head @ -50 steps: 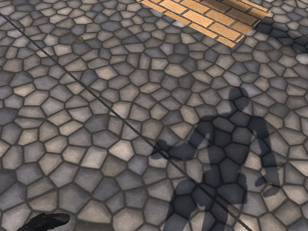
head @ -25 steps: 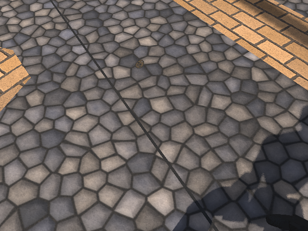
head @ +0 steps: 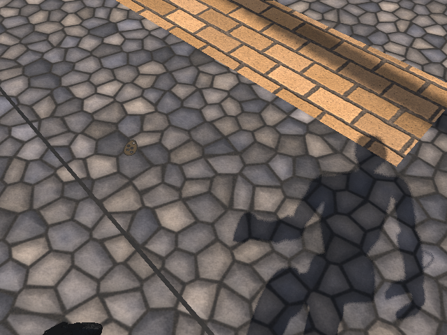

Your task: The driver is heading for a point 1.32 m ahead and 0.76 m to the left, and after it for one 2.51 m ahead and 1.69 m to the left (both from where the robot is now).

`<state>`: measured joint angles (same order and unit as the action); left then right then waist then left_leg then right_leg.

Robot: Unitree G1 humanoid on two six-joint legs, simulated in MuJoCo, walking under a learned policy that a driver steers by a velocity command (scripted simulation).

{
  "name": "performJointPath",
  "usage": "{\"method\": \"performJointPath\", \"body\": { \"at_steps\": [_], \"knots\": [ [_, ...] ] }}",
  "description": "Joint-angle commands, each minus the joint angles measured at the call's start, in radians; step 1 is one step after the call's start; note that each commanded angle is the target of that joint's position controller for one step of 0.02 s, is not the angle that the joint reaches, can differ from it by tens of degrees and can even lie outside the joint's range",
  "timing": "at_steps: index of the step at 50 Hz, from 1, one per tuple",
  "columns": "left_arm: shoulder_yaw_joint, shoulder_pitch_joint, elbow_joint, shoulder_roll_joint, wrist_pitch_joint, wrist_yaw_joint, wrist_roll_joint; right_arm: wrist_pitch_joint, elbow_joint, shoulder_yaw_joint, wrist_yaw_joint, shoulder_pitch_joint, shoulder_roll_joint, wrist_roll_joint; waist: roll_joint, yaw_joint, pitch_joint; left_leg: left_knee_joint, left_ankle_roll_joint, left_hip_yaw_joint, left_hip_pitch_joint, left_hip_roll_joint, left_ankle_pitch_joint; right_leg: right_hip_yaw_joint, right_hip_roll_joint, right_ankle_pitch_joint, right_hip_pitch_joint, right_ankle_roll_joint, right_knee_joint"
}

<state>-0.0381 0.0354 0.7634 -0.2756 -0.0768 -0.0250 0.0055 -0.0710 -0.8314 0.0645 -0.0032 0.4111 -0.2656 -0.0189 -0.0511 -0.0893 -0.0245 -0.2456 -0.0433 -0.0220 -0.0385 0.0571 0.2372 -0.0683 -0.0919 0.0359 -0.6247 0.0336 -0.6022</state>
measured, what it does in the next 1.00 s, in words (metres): walks ahead, turning left: right foot, then left foot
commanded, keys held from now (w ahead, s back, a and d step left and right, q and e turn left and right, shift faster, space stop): w+q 1.00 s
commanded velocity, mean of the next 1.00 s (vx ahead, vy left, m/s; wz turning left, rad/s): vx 0.50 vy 0.00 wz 0.54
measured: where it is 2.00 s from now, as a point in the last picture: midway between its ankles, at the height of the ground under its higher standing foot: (55, 215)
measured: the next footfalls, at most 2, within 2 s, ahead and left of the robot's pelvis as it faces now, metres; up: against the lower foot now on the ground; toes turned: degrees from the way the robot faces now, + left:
right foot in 0.12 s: +0.24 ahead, -0.14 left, +0.00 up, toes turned +5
left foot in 0.64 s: +0.44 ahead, +0.18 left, +0.00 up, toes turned +25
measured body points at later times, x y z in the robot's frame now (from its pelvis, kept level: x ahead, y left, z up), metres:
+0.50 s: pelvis +0.25 -0.02 +0.00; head +0.28 +0.00 +0.45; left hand +0.20 +0.27 -0.13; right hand +0.51 -0.21 -0.09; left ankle +0.37 +0.18 -0.69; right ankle +0.20 -0.15 -0.74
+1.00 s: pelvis +0.49 +0.13 +0.00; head +0.51 +0.16 +0.45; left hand +0.55 +0.46 -0.09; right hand +0.69 -0.09 -0.10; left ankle +0.40 +0.17 -0.74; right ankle +0.75 +0.08 -0.69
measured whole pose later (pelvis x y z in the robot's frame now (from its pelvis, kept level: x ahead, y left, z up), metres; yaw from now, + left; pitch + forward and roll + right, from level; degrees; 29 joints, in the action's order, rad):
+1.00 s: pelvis +0.49 +0.13 +0.00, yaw +34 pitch +2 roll -1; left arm -0.05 0.01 0.74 -0.29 -0.09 -0.02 0.00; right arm -0.05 -0.72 0.07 0.01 0.36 -0.28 -0.02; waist -0.04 -0.07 -0.04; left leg -0.34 -0.09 0.13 -0.11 0.11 0.25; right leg -0.10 -0.06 0.05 -0.64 0.06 -0.60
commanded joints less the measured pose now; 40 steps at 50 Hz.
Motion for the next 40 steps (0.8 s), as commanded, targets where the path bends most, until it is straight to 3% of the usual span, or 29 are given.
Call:
{"method": "performJointPath", "body": {
  "at_steps": [1, 3, 4, 5, 6, 7, 8, 9, 10, 12, 14, 18, 22, 25, 27, 29, 30, 31, 32, 33, 34, 35, 36, 37, 38, 40],
  "knots": [
    [-0.018, -0.089, -0.084, -0.085, -0.027, -0.012, 0.007, -0.003, 0.046, 0.046, 0.015, -0.006, -0.182, -0.010, 0.123, 0.038, -0.029, 0.033, -0.152, 0.206, -0.051, -0.274, -0.194, 0.003, 0.035, 0.012, 0.081, -0.012, 0.091],
    [-0.029, -0.057, -0.077, -0.115, -0.036, -0.014, 0.008, 0.007, 0.040, 0.051, 0.020, -0.011, -0.192, -0.007, 0.147, 0.064, -0.012, -0.024, -0.133, 0.242, -0.024, -0.290, -0.208, 0.006, 0.046, -0.060, 0.152, -0.032, 0.118],
    [-0.038, 0.000, -0.062, -0.129, -0.040, -0.011, 0.008, 0.013, 0.040, 0.050, 0.022, -0.021, -0.189, -0.005, 0.153, 0.099, 0.013, -0.083, -0.117, 0.239, -0.031, -0.275, -0.250, 0.023, 0.056, -0.086, 0.240, -0.048, 0.144],
    [-0.059, 0.117, -0.028, -0.168, -0.042, -0.003, 0.003, 0.015, 0.043, 0.039, 0.022, -0.018, -0.160, 0.001, 0.138, 0.150, 0.090, -0.221, -0.089, 0.207, -0.069, -0.218, -0.307, 0.030, 0.052, -0.094, 0.419, -0.077, 0.156],
    [-0.078, 0.281, -0.007, -0.232, -0.043, 0.007, -0.014, 0.016, 0.072, 0.016, 0.021, -0.023, -0.099, 0.018, 0.042, 0.213, 0.243, -0.511, -0.051, 0.154, -0.225, -0.144, -0.141, -0.119, -0.110, -0.092, 0.692, -0.136, 0.119],
    [-0.097, 0.341, 0.013, -0.302, -0.028, 0.007, -0.020, 0.001, 0.104, -0.010, 0.021, 0.099, -0.003, -0.001, -0.248, 0.160, 0.368, -0.848, 0.012, 0.066, -0.599, -0.008, 0.316, -0.539, -0.331, -0.313, 1.005, -0.275, 0.212],
    [-0.072, 0.332, 0.002, -0.206, -0.026, 0.004, -0.012, -0.005, 0.085, 0.009, 0.022, 0.079, -0.097, -0.021, -0.192, 0.185, 0.335, -0.997, 0.015, 0.169, -0.706, -0.053, 0.358, -0.638, -0.320, -0.476, 0.967, -0.276, 0.287],
    [-0.056, 0.279, -0.003, -0.146, -0.025, 0.007, -0.005, -0.002, 0.102, 0.028, 0.022, -0.007, -0.156, -0.030, -0.121, 0.186, 0.205, -1.030, 0.011, 0.165, -0.753, -0.092, 0.272, -0.483, -0.291, -0.475, 0.854, -0.235, 0.305],
    [-0.047, 0.220, -0.005, -0.121, -0.025, 0.007, -0.008, 0.003, 0.108, 0.030, 0.025, -0.047, -0.152, -0.023, -0.062, 0.160, 0.138, -1.014, 0.014, 0.143, -0.723, -0.132, 0.192, -0.369, -0.254, -0.380, 0.736, -0.214, 0.324],
    [-0.037, 0.149, 0.004, -0.077, -0.027, 0.008, -0.019, 0.020, 0.115, 0.036, 0.021, -0.069, -0.125, -0.011, -0.077, 0.110, 0.058, -0.944, 0.020, 0.142, -0.645, -0.184, 0.099, -0.207, -0.197, -0.236, 0.567, -0.199, 0.382],
    [-0.044, 0.133, 0.017, -0.083, -0.037, 0.010, -0.017, 0.040, 0.125, 0.031, 0.015, -0.074, -0.088, -0.014, -0.067, 0.092, 0.031, -0.913, 0.026, 0.128, -0.611, -0.200, 0.064, -0.116, -0.188, -0.161, 0.501, -0.211, 0.433],
    [-0.062, 0.150, 0.046, -0.130, -0.044, 0.020, -0.016, 0.053, 0.163, 0.026, 0.009, -0.148, -0.071, -0.004, -0.019, 0.095, -0.005, -0.766, 0.043, 0.127, -0.664, -0.207, -0.079, 0.024, -0.191, -0.044, 0.511, -0.225, 0.476],
    [-0.071, 0.172, 0.059, -0.162, -0.030, 0.029, -0.010, 0.043, 0.197, 0.013, -0.019, -0.270, -0.054, -0.004, -0.001, 0.137, -0.034, -0.548, 0.033, 0.059, -0.622, -0.190, -0.238, 0.160, -0.168, -0.005, 0.538, -0.200, 0.481],
    [-0.080, 0.217, 0.076, -0.189, -0.013, 0.031, 0.003, 0.045, 0.234, 0.009, -0.036, -0.355, -0.055, -0.005, 0.006, 0.164, -0.063, -0.452, 0.015, 0.018, -0.622, -0.176, -0.225, 0.204, -0.191, 0.001, 0.611, -0.185, 0.466],
    [-0.086, 0.232, 0.085, -0.207, 0.001, 0.030, 0.015, 0.048, 0.256, 0.013, -0.045, -0.383, -0.069, -0.004, 0.000, 0.160, -0.071, -0.414, -0.009, -0.004, -0.618, -0.161, -0.162, 0.225, -0.211, 0.064, 0.674, -0.169, 0.427],
    [-0.096, 0.221, 0.083, -0.236, 0.014, 0.033, 0.027, 0.053, 0.263, 0.028, -0.048, -0.350, -0.101, 0.001, -0.026, 0.120, -0.031, -0.396, -0.047, -0.055, -0.525, -0.107, -0.062, 0.260, -0.213, 0.353, 0.712, -0.149, 0.308],
    [-0.099, 0.211, 0.080, -0.247, 0.022, 0.035, 0.033, 0.056, 0.247, 0.045, -0.046, -0.273, -0.129, 0.001, -0.033, 0.069, 0.023, -0.383, -0.072, -0.086, -0.412, -0.063, -0.030, 0.283, -0.201, 0.508, 0.709, -0.135, 0.179],
    [-0.094, 0.197, 0.075, -0.236, 0.028, 0.036, 0.037, 0.059, 0.203, 0.074, -0.039, -0.117, -0.173, -0.002, -0.011, -0.020, 0.102, -0.321, -0.106, -0.106, -0.194, -0.009, -0.083, 0.317, -0.164, 0.551, 0.641, -0.106, -0.028],
    [-0.076, 0.216, 0.061, -0.190, 0.025, 0.039, 0.009, 0.069, 0.155, 0.112, -0.019, 0.060, -0.258, -0.008, 0.092, -0.088, 0.194, -0.299, -0.160, 0.054, 0.117, -0.080, -0.089, 0.321, -0.121, 0.280, 0.400, -0.056, -0.337],
    [-0.028, 0.288, -0.004, -0.041, 0.000, 0.030, -0.033, 0.059, 0.169, 0.120, -0.013, 0.009, -0.371, -0.017, 0.366, 0.047, 0.252, -0.182, -0.334, 0.627, 0.385, -0.325, 0.103, 0.231, 0.084, -0.603, -0.047, 0.006, -0.675],
    [-0.037, 0.196, -0.012, -0.119, -0.037, 0.018, 0.006, 0.037, 0.207, 0.092, -0.023, 0.025, -0.290, -0.007, 0.231, -0.023, 0.367, -0.036, -0.370, 0.850, 0.419, -0.393, 0.240, -0.003, 0.098, -0.644, -0.150, -0.010, -0.783],
    [-0.050, 0.107, -0.042, -0.169, -0.057, 0.011, 0.044, 0.018, 0.193, 0.073, -0.029, -0.006, -0.230, 0.002, 0.171, -0.031, 0.228, -0.018, -0.318, 0.717, 0.338, -0.373, 0.158, -0.004, 0.055, -0.541, -0.232, -0.035, -0.770],
    [-0.044, 0.104, -0.039, -0.155, -0.068, 0.016, 0.032, 0.010, 0.195, 0.064, -0.029, -0.056, -0.205, 0.001, 0.112, 0.010, 0.157, -0.028, -0.284, 0.594, 0.206, -0.330, 0.058, -0.006, 0.012, -0.452, -0.193, -0.050, -0.686],
    [-0.049, 0.113, -0.025, -0.156, -0.069, 0.023, 0.004, 0.009, 0.205, 0.054, -0.026, -0.127, -0.174, 0.004, 0.080, 0.053, 0.109, -0.027, -0.256, 0.498, 0.076, -0.290, -0.054, -0.011, -0.019, -0.395, -0.120, -0.045, -0.598],
    [-0.055, 0.135, -0.017, -0.164, -0.059, 0.023, -0.005, 0.008, 0.222, 0.044, -0.021, -0.169, -0.150, 0.015, 0.098, 0.088, 0.094, -0.009, -0.245, 0.441, -0.010, -0.262, -0.139, -0.020, -0.038, -0.355, -0.049, -0.041, -0.547],
    [-0.056, 0.146, -0.019, -0.146, -0.036, 0.020, -0.013, 0.003, 0.227, 0.043, -0.012, -0.181, -0.154, 0.016, 0.098, 0.107, 0.082, 0.021, -0.253, 0.394, -0.094, -0.241, -0.245, -0.006, -0.032, -0.317, 0.005, -0.015, -0.475]
  ]
}}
